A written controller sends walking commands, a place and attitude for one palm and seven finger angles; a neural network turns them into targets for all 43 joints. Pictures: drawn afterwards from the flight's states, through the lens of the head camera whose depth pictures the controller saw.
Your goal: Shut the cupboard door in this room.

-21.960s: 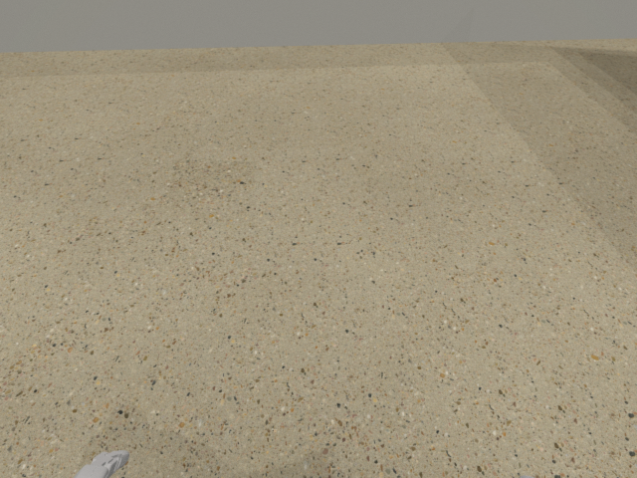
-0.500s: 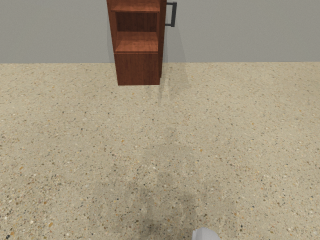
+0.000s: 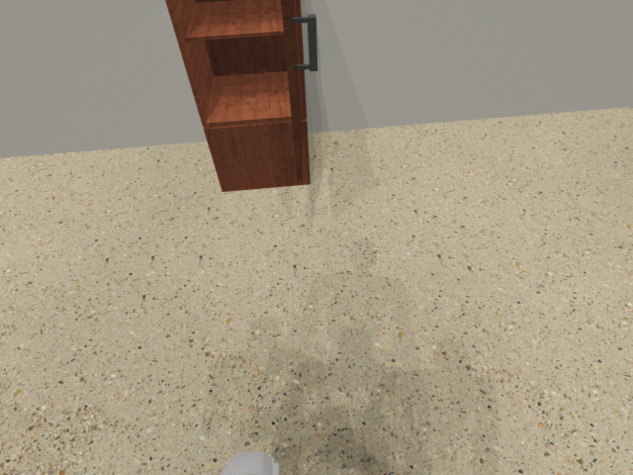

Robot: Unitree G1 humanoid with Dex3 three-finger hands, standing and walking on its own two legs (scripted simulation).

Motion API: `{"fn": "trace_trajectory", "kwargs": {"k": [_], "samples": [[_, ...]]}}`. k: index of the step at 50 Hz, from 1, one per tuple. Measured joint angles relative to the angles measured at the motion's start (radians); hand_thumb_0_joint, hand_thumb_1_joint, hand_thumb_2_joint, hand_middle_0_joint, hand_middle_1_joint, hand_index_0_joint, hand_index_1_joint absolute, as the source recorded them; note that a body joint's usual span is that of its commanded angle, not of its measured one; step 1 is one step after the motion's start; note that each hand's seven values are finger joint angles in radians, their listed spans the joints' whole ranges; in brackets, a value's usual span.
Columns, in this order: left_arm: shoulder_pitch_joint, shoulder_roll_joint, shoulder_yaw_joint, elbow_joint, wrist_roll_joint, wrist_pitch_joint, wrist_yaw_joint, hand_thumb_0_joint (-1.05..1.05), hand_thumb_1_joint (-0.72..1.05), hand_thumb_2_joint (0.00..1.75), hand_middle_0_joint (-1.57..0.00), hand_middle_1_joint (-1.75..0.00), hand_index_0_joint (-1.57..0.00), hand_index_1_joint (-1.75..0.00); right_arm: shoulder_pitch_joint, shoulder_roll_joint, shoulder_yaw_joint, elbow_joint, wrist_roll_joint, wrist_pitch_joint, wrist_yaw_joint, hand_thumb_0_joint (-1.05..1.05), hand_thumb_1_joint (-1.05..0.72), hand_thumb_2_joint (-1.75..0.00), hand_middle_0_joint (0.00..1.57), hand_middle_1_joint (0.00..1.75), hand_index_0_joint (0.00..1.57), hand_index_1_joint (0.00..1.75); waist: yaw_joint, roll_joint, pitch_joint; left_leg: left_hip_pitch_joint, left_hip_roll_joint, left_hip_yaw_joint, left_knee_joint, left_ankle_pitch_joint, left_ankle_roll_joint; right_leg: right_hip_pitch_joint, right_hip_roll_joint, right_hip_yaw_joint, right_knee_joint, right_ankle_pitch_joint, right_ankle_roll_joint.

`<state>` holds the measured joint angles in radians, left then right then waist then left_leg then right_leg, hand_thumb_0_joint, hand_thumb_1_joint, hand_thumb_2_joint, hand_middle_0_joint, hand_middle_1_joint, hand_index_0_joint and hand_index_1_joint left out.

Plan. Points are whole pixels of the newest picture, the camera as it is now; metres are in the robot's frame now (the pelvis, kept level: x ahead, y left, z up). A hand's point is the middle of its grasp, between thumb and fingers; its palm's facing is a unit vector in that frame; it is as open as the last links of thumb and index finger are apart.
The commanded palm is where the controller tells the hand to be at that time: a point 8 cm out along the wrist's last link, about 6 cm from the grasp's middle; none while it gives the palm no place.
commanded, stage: turn or walk to find it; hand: left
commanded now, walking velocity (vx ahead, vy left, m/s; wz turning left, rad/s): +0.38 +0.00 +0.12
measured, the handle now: (304, 44) +1.08 +0.06 +0.04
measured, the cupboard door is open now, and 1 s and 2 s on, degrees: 86 86 86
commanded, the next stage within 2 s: stand and wait in 0.06 s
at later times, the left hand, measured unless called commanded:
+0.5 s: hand out of the picture +0.11 +0.21 -0.18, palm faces +0.09 -0.99 -0.13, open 7.3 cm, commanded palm none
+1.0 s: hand (189, 464) +0.17 +0.21 -0.18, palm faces +0.03 -0.99 -0.14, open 7.4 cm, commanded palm none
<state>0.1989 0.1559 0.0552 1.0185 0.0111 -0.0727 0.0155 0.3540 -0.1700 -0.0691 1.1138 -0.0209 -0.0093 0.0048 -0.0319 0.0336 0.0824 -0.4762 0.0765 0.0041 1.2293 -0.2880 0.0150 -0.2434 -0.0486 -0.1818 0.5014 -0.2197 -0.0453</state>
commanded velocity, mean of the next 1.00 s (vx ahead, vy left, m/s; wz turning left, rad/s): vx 0.15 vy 0.00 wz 0.02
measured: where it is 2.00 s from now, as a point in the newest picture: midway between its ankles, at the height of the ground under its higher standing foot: (334, 407)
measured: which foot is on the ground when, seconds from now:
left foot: up 0.00-0.28, down 0.30-1.00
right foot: down 0.00-0.30, up 0.32-0.60, down 0.62-0.94, up 0.96-1.00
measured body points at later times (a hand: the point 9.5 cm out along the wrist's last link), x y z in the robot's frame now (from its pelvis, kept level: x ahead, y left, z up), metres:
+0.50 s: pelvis +0.13 +0.06 +0.00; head +0.14 +0.07 +0.45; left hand +0.10 +0.26 -0.17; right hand +0.26 -0.15 -0.14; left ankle +0.19 +0.15 -0.74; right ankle +0.12 -0.09 -0.70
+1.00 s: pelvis +0.20 +0.04 +0.00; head +0.20 +0.06 +0.44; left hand +0.17 +0.26 -0.17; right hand +0.12 -0.19 -0.15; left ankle +0.19 +0.15 -0.74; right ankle +0.16 -0.08 -0.72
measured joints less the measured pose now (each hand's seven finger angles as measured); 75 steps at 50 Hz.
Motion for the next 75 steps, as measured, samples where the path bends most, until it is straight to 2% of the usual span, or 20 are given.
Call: {"fn": "trace_trajectory", "kwargs": {"k": [5, 12, 15, 17, 19, 24, 28, 32, 36, 42, 47, 50, 53, 56, 59, 64, 67, 70, 72, 75], "samples": [[0.105, 0.019, 0.0, 0.067, 0.011, 0.006, 0.0, -0.01, 0.95, 0.9, -0.2, -0.3, -0.2, -0.3, -0.089, -0.013, -0.01, -0.054, -0.006, 0.008, 0.01, 0.01, -0.91, -0.9, 0.2, 0.3, 0.19, 0.3, 0.016, -0.005, -0.043, -0.096, 0.055, 0.021, -0.158, 0.087, -0.038, 0.091, 0.012, -0.016, -0.093, -0.01, 0.006], [0.181, -0.007, -0.023, 0.114, 0.013, 0.005, 0.0, 0.0, 0.93, 0.9, -0.2, -0.29, -0.2, -0.3, -0.205, -0.014, 0.007, -0.082, 0.0, -0.009, 0.011, 0.01, -0.92, -0.9, 0.2, 0.3, 0.19, 0.3, 0.076, -0.016, -0.032, 0.002, 0.041, 0.073, -0.539, 0.106, -0.048, 0.172, 0.005, -0.031, -0.11, -0.071, 0.048], [0.211, -0.023, -0.033, 0.129, 0.007, 0.017, 0.004, 0.0, 0.92, 0.9, -0.2, -0.29, -0.2, -0.3, -0.236, -0.006, 0.021, -0.085, 0.0, -0.03, 0.006, 0.01, -0.91, -0.9, 0.2, 0.3, 0.19, 0.3, 0.094, -0.023, -0.03, 0.106, 0.014, 0.097, -0.684, 0.179, -0.032, 0.169, -0.012, -0.026, -0.018, -0.147, 0.079], [0.2, -0.02, -0.038, 0.143, 0.0, 0.033, 0.011, 0.0, 0.92, 0.9, -0.2, -0.29, -0.2, -0.3, -0.261, 0.019, 0.033, -0.083, 0.002, -0.043, -0.001, 0.01, -0.91, -0.9, 0.2, 0.3, 0.19, 0.3, 0.101, -0.062, -0.013, 0.117, -0.01, 0.121, -0.65, 0.109, 0.007, 0.111, -0.045, 0.023, 0.146, -0.243, 0.077], [0.184, -0.022, -0.044, 0.147, -0.004, 0.049, 0.017, 0.0, 0.92, 0.9, -0.2, -0.29, -0.2, -0.3, -0.276, 0.04, 0.049, -0.079, 0.005, -0.043, -0.011, 0.01, -0.91, -0.9, 0.2, 0.3, 0.19, 0.3, 0.106, -0.073, -0.004, 0.145, -0.011, 0.141, -0.648, 0.076, 0.027, 0.043, -0.042, 0.068, 0.304, -0.342, 0.082], [0.119, -0.027, -0.043, 0.131, -0.001, 0.066, 0.015, 0.0, 0.91, 0.9, -0.2, -0.29, -0.2, -0.3, -0.275, 0.07, 0.043, -0.076, 0.019, -0.038, -0.028, -0.02, -0.93, -0.9, 0.2, 0.3, 0.2, 0.3, 0.074, -0.057, -0.01, 0.204, -0.022, 0.149, -0.72, 0.098, 0.034, -0.053, -0.053, 0.092, 0.357, -0.297, 0.09], [0.076, -0.02, -0.038, 0.1, 0.006, 0.069, 0.018, 0.0, 0.91, 0.9, -0.2, -0.29, -0.2, -0.3, -0.263, 0.057, 0.033, -0.07, 0.014, -0.024, -0.027, -0.04, -0.94, -0.9, 0.21, 0.3, 0.2, 0.3, 0.055, -0.055, -0.037, 0.215, -0.044, 0.151, -0.745, 0.108, 0.033, -0.057, -0.063, 0.102, 0.247, -0.197, 0.092], [0.068, -0.007, -0.036, 0.084, 0.015, 0.061, 0.023, 0.0, 0.92, 0.9, -0.19, -0.29, -0.2, -0.3, -0.23, 0.041, 0.022, -0.044, 0.015, -0.003, -0.026, -0.03, -0.94, -0.9, 0.21, 0.3, 0.2, 0.3, 0.056, -0.058, -0.062, 0.21, -0.056, 0.159, -0.71, 0.083, 0.018, 0.006, -0.054, 0.103, 0.076, -0.055, 0.08], [0.093, -0.021, -0.05, 0.093, 0.012, 0.056, 0.015, 0.0, 0.92, 0.9, -0.19, -0.29, -0.19, -0.3, -0.177, -0.001, 0.012, -0.025, 0.013, 0.015, -0.024, -0.03, -0.95, -0.9, 0.21, 0.3, 0.2, 0.3, 0.039, -0.012, -0.091, 0.232, -0.035, 0.138, -0.734, 0.075, -0.007, 0.045, -0.027, 0.082, 0.025, -0.058, 0.062], [0.135, -0.013, -0.032, 0.094, 0.007, 0.059, 0.0, 0.0, 0.92, 0.9, -0.2, -0.29, -0.2, -0.3, -0.069, -0.003, 0.016, -0.001, -0.004, 0.021, -0.008, -0.01, -0.93, -0.9, 0.2, 0.3, 0.19, 0.3, 0.031, -0.036, -0.097, 0.216, -0.021, 0.117, -0.693, -0.04, -0.019, 0.058, 0.001, 0.083, -0.017, -0.059, 0.046], [0.166, -0.007, -0.014, 0.105, 0.005, 0.067, -0.012, 0.0, 0.91, 0.9, -0.2, -0.3, -0.2, -0.3, 0.031, 0.006, 0.014, 0.022, -0.006, 0.007, -0.008, 0.0, -0.92, -0.9, 0.2, 0.3, 0.19, 0.3, 0.018, -0.058, -0.09, 0.22, -0.022, 0.112, -0.658, -0.001, -0.002, 0.057, -0.003, 0.084, 0.05, -0.138, 0.048], [0.161, -0.005, -0.011, 0.112, 0.01, 0.083, -0.019, 0.0, 0.91, 0.9, -0.2, -0.29, -0.2, -0.3, 0.072, 0.018, 0.009, 0.03, -0.006, -0.012, -0.015, 0.01, -0.92, -0.9, 0.2, 0.3, 0.19, 0.3, 0.003, -0.063, -0.087, 0.241, -0.03, 0.133, -0.666, -0.033, 0.007, -0.027, -0.011, 0.092, 0.249, -0.226, 0.036], [0.115, -0.005, -0.01, 0.104, 0.014, 0.084, -0.027, 0.01, 0.91, 0.9, -0.2, -0.29, -0.2, -0.3, 0.107, 0.032, 0.013, 0.038, -0.006, -0.03, -0.021, 0.01, -0.92, -0.9, 0.2, 0.3, 0.19, 0.3, -0.024, -0.043, -0.071, 0.287, -0.036, 0.132, -0.745, -0.015, 0.008, -0.135, -0.018, 0.089, 0.434, -0.211, 0.032], [0.054, 0.009, -0.004, 0.075, 0.016, 0.075, -0.026, 0.01, 0.93, 0.9, -0.2, -0.29, -0.2, -0.3, 0.132, 0.053, 0.02, 0.057, -0.006, -0.04, -0.023, 0.01, -0.91, -0.9, 0.2, 0.3, 0.19, 0.3, -0.035, -0.019, -0.052, 0.337, -0.034, 0.123, -0.826, 0.009, -0.002, -0.205, -0.037, 0.084, 0.439, -0.168, 0.044], [-0.005, 0.028, 0.003, 0.038, 0.011, 0.065, -0.031, 0.02, 0.94, 0.9, -0.2, -0.29, -0.2, -0.3, 0.143, 0.071, 0.023, 0.075, -0.007, -0.04, -0.02, 0.01, -0.91, -0.9, 0.2, 0.3, 0.19, 0.3, -0.035, -0.007, -0.041, 0.38, -0.029, 0.12, -0.869, 0.006, -0.023, -0.23, -0.058, 0.079, 0.33, -0.125, 0.059], [-0.073, 0.04, 0.005, -0.009, 0.01, 0.036, -0.035, 0.01, 0.93, 0.9, -0.19, -0.29, -0.19, -0.3, 0.136, 0.079, 0.02, 0.085, -0.005, -0.031, -0.011, 0.01, -0.91, -0.9, 0.21, 0.3, 0.2, 0.3, -0.029, -0.003, -0.039, 0.416, -0.003, 0.119, -0.789, -0.097, -0.071, -0.153, -0.057, 0.047, 0.079, -0.012, 0.064], [-0.092, 0.015, -0.006, -0.016, 0.01, -0.004, -0.023, 0.01, 0.92, 0.9, -0.19, -0.29, -0.19, -0.3, 0.082, 0.06, 0.019, 0.076, 0.005, -0.009, -0.006, 0.01, -0.91, -0.9, 0.21, 0.3, 0.2, 0.3, -0.02, 0.019, -0.024, 0.288, 0.019, 0.06, -0.424, -0.214, -0.037, -0.13, -0.041, 0.011, 0.146, -0.044, 0.018], [-0.066, -0.017, -0.02, -0.007, 0.006, -0.014, -0.01, 0.0, 0.92, 0.9, -0.19, -0.29, -0.2, -0.3, -0.009, 0.027, 0.01, 0.038, 0.007, 0.002, -0.01, 0.01, -0.91, -0.9, 0.2, 0.3, 0.2, 0.3, 0.001, 0.008, -0.018, 0.138, 0.003, 0.052, -0.138, -0.177, -0.028, -0.063, -0.037, 0.003, 0.101, -0.069, 0.016], [-0.043, -0.028, -0.003, -0.002, -0.007, -0.018, 0.011, -0.02, 0.95, 0.9, -0.2, -0.3, -0.2, -0.3, -0.072, 0.002, 0.004, 0.003, 0.006, -0.002, -0.014, 0.01, -0.91, -0.9, 0.2, 0.3, 0.19, 0.3, 0.013, 0.008, -0.018, 0.063, 0.007, 0.051, -0.108, -0.123, -0.034, -0.017, -0.027, -0.005, 0.042, -0.057, 0.013], [-0.012, -0.008, -0.008, 0.016, 0.003, -0.01, 0.016, -0.03, 0.98, 0.9, -0.2, -0.3, -0.2, -0.3, -0.156, -0.028, -0.002, -0.043, 0.004, -0.005, -0.016, 0.01, -0.92, -0.9, 0.2, 0.3, 0.19, 0.3, 0.027, 0.008, -0.023, 0.005, 0.017, 0.058, -0.2, -0.058, -0.05, 0.038, -0.014, -0.017, -0.027, -0.046, 0.012]]}}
